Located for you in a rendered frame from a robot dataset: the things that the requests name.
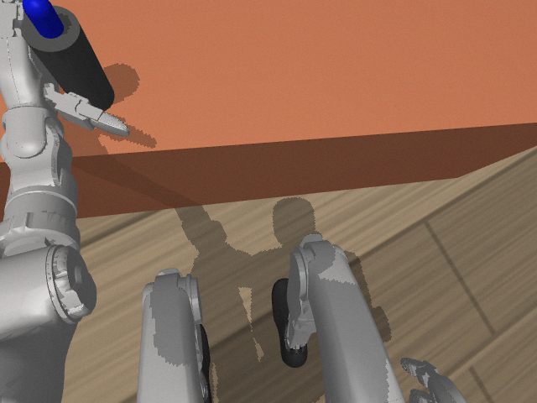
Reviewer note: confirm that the right robot hand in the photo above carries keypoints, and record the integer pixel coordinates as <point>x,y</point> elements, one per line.
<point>442,389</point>

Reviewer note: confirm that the left robot hand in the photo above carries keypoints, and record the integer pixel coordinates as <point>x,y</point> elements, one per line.
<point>25,81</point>

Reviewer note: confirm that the bottle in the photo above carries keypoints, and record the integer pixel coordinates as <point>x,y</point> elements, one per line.
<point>57,38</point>

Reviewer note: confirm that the left robot arm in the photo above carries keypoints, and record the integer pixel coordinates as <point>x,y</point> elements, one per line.
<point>45,287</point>

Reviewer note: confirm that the right robot foot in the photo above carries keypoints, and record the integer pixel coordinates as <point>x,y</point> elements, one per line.
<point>291,357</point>

